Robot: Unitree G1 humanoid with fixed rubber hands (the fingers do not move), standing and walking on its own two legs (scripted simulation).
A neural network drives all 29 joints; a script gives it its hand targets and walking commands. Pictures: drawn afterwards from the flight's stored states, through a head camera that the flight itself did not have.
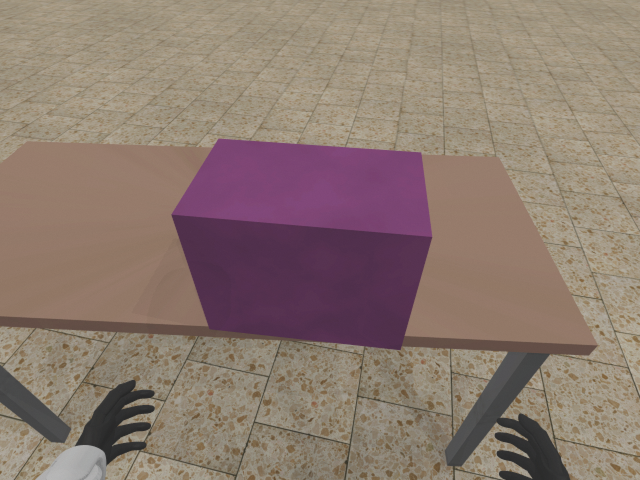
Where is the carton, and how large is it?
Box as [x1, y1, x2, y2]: [171, 139, 431, 349]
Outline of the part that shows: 218,139 171,214 209,328 400,349 431,239 429,215 420,152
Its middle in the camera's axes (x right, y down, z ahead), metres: -0.02 +0.01 +0.60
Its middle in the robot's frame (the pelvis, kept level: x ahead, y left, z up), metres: +0.45 +0.06 +0.05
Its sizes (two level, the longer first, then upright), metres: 0.306 0.182 0.242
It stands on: a table, 0.70 m high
